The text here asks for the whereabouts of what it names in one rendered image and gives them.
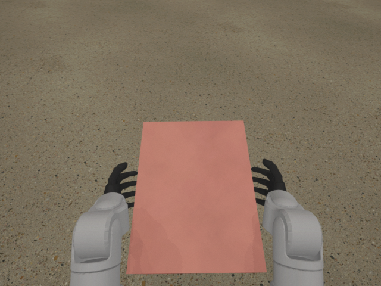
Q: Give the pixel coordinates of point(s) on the left robot forearm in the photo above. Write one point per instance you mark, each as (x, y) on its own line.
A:
(96, 242)

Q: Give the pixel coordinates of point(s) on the right robot forearm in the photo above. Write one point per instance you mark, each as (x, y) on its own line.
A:
(297, 241)

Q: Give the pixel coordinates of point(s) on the robot left hand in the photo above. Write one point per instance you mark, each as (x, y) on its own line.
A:
(116, 177)

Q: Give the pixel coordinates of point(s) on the carton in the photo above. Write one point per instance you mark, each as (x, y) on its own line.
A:
(195, 209)

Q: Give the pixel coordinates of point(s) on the robot right hand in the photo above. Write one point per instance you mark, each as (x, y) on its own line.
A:
(275, 181)

